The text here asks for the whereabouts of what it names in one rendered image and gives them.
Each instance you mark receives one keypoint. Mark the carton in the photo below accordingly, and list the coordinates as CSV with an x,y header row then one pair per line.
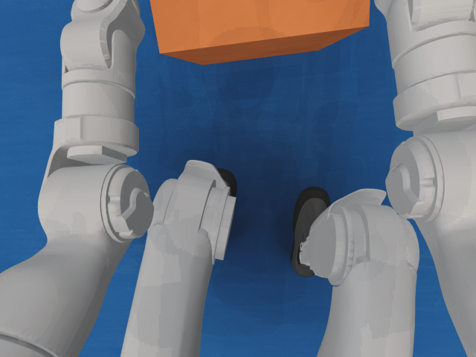
x,y
214,31

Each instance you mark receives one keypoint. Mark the robot shin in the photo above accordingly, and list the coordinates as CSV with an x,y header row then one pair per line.
x,y
165,191
309,250

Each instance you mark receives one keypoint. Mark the left robot shin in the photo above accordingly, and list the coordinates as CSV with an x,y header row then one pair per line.
x,y
165,191

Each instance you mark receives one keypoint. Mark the left robot upper arm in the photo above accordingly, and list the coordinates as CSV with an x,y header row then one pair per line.
x,y
50,302

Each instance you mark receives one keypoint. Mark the robot left forearm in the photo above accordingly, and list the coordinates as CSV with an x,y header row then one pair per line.
x,y
98,52

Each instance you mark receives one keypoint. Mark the robot right forearm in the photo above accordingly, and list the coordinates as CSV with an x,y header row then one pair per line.
x,y
433,55

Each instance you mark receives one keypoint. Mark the right robot shin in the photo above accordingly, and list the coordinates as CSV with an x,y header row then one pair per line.
x,y
309,250

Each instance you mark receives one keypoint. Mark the right robot upper arm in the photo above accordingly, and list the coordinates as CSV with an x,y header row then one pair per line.
x,y
432,180

